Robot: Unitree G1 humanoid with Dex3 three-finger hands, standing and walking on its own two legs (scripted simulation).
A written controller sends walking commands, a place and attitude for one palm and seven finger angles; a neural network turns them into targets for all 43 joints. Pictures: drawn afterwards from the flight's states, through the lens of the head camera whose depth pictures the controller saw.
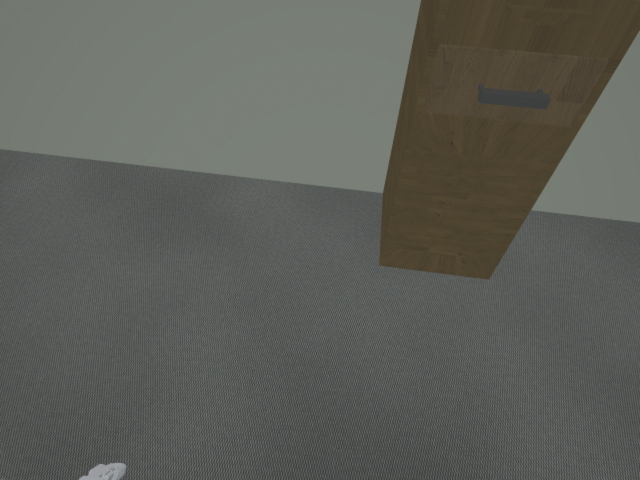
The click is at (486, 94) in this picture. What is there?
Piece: drawer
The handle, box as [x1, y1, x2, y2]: [478, 84, 550, 108]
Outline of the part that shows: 478,85 479,102 546,108 550,100 548,94 544,94 541,89 537,89 537,91 534,93 484,88 482,84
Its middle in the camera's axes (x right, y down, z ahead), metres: +0.47 -0.36 +0.96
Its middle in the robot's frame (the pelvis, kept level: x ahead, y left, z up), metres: +0.98 -0.42 +0.01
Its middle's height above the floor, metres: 0.78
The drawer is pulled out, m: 0.00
